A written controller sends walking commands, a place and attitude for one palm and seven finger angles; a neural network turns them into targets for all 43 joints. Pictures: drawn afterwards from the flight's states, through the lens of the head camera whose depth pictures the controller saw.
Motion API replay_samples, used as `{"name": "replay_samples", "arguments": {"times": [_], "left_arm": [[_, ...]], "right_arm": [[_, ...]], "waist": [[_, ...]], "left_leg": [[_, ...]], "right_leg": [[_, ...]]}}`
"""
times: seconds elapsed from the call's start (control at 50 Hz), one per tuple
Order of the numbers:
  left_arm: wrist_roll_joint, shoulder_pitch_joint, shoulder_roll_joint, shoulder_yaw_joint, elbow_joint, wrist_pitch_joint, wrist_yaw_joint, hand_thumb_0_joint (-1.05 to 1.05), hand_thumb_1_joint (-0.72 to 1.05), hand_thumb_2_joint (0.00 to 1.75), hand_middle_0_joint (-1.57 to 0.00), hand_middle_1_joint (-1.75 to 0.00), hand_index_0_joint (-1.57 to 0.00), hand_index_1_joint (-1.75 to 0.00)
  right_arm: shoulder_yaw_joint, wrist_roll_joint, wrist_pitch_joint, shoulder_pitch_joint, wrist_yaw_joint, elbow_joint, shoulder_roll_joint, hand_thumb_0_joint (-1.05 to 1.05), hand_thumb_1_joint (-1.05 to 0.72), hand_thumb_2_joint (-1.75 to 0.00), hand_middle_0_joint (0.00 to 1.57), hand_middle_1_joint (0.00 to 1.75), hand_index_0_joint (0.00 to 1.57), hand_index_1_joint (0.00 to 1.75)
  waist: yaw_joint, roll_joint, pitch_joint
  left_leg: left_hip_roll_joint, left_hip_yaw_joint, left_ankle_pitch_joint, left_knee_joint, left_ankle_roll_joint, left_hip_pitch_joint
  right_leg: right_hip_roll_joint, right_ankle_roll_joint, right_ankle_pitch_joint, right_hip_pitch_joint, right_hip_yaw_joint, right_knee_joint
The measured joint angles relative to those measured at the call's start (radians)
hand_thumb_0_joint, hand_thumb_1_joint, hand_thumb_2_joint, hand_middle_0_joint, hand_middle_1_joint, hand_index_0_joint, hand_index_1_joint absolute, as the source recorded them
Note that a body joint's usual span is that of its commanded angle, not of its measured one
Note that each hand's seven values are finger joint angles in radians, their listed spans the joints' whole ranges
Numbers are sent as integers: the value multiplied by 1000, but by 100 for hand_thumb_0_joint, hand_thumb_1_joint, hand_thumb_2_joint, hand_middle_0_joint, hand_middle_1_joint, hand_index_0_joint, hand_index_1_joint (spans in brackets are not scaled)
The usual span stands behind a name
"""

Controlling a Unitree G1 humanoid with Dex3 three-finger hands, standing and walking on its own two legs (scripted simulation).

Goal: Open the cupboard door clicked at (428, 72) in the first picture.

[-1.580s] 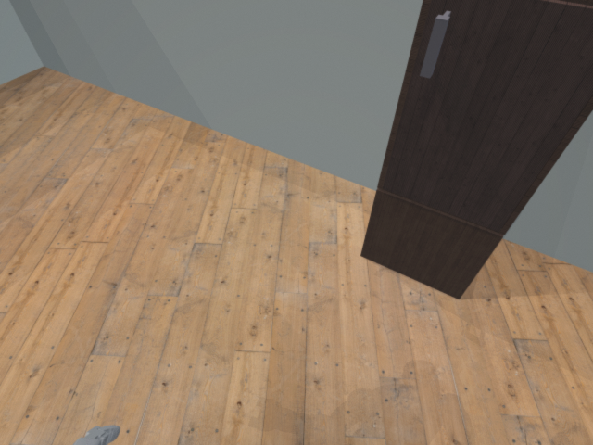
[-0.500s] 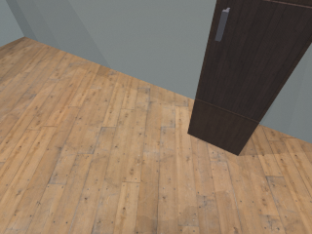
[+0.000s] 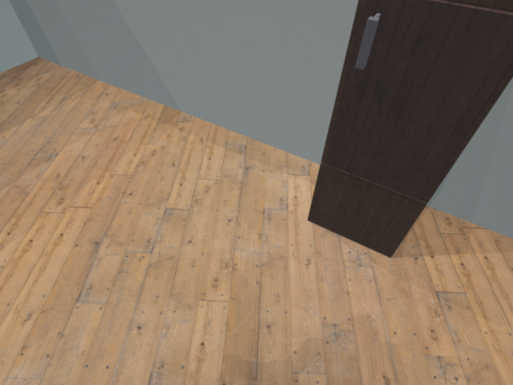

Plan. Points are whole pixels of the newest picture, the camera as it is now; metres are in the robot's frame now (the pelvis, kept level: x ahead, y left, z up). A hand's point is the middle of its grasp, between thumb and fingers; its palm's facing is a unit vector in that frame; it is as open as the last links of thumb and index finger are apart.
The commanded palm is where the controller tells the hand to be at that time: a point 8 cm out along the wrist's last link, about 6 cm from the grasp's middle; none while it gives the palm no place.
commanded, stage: look at it before walking up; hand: left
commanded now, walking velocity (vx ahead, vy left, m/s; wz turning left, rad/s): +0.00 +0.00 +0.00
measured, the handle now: (369, 41) +0.92 -0.24 +0.13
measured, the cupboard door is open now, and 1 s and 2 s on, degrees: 0 0 0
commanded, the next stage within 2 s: turn to face it in 0.06 s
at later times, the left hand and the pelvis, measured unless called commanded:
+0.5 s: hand out of the picture +0.06 +0.20 -0.18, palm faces -0.13 -0.95 -0.28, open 7.4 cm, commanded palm none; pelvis -0.01 -0.01 -0.02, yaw -9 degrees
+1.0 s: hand out of the picture +0.09 +0.20 -0.18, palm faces -0.27 -0.94 -0.23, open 7.4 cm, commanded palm none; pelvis -0.03 +0.02 -0.01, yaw -20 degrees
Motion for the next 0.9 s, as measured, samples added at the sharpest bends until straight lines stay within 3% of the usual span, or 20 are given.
{"name": "replay_samples", "arguments": {"times": [0.22,0.42,0.52,0.56,0.6,0.66,0.78,0.9], "left_arm": [[1,-6,1,2,-6,2,-1,0,90,89,-20,-30,-20,-30],[6,55,-46,26,-83,60,0,0,91,89,-20,-30,-20,-30],[8,90,-89,40,-127,69,-14,0,91,89,-20,-30,-20,-30],[13,102,-114,40,-140,55,-14,0,91,89,-20,-30,-20,-30],[12,113,-134,39,-152,46,-7,0,91,89,-20,-30,-20,-30],[9,125,-156,37,-155,47,-1,0,91,89,-20,-30,-20,-30],[9,141,-165,45,-153,42,2,0,90,89,-20,-30,-20,-30],[16,132,-145,60,-157,46,5,0,90,89,-20,-30,-20,-30]], "right_arm": [[1,-1,0,-4,-1,-3,-1,1,-90,-89,20,30,20,30],[-22,-5,30,17,-21,-100,72,1,-90,-89,20,30,20,30],[-35,-9,39,42,-16,-133,104,1,-90,-89,20,30,20,30],[-44,-6,53,49,-15,-137,101,1,-90,-89,20,30,20,30],[-50,-3,70,49,-15,-133,104,1,-90,-89,20,30,20,30],[-56,-5,70,45,-12,-133,106,1,-90,-89,20,30,20,30],[-60,-7,61,47,-19,-143,107,1,-90,-89,20,30,20,30],[-60,-2,54,44,-27,-151,107,1,-91,-89,20,30,20,30]], "waist": [[4,2,3],[14,-13,27],[27,-6,61],[18,29,67],[21,34,69],[25,31,70],[24,8,39],[31,-6,8]], "left_leg": [[-1,3,3,-10,1,8],[24,90,-74,136,-4,-73],[55,146,-138,255,-18,-106],[81,118,-209,395,-25,-171],[53,54,-269,577,-25,-255],[34,14,-209,714,-32,-328],[29,-2,-169,665,-47,-329],[18,-9,-203,498,-37,-253]], "right_leg": [[-1,2,2,6,2,-8],[29,-2,-58,-132,86,182],[11,-1,-139,-191,8,322],[35,-41,-121,-200,-16,332],[44,-65,-115,-203,-12,313],[58,-69,-57,-185,10,224],[73,-66,27,-174,69,105],[93,-49,62,-189,120,73]]}}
